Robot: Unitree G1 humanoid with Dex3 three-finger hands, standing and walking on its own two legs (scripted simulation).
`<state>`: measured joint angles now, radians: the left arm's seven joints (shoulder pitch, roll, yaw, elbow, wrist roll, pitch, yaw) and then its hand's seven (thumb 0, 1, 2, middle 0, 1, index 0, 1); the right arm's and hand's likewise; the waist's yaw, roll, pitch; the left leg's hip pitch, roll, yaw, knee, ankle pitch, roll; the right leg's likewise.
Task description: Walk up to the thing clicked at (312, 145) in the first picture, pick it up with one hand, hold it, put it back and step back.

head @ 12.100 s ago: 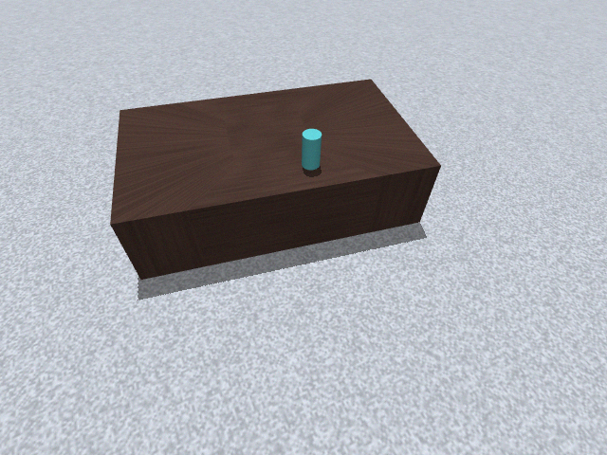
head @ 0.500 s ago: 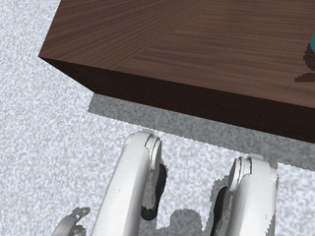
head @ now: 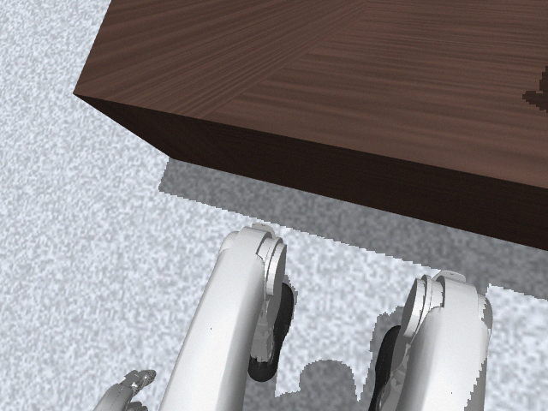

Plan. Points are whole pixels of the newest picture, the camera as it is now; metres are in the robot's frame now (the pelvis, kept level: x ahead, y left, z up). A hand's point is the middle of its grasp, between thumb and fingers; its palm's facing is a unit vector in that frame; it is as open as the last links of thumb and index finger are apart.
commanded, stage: close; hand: right
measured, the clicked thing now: out of the picture +0.59 -0.25 +0.02
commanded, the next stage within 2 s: settle in 0.04 s
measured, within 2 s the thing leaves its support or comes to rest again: leaves its support in 0.34 s
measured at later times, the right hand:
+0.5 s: hand out of the picture +0.58 -0.27 +0.06, palm faces +0.23 +0.97 -0.03, open 10.3 cm
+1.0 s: hand out of the picture +0.58 -0.27 +0.12, palm faces +0.23 +0.97 -0.02, open 10.4 cm
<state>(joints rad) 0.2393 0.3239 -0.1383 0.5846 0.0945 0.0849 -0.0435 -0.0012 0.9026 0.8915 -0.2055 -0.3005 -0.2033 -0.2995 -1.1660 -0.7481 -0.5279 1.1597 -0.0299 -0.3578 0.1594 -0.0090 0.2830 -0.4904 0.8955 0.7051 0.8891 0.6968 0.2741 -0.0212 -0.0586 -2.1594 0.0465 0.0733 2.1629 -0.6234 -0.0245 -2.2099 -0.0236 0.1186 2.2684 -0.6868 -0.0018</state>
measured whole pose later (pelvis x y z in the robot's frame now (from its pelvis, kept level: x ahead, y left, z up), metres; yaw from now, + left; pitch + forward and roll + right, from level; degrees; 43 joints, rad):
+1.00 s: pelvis +0.01 +0.00 +0.08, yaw -2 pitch +37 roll +5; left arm 0.25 0.30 -0.07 0.59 0.05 0.06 -0.02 0.00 0.90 0.89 -0.21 -0.31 -0.21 -0.31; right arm -1.11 -0.66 -0.50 1.09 0.00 -0.31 0.15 -0.01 0.51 -1.13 0.73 1.15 0.73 1.14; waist 0.23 -0.03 -0.13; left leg -1.96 0.04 0.05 1.94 -0.61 -0.02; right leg -1.99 -0.04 0.07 2.02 -0.67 0.00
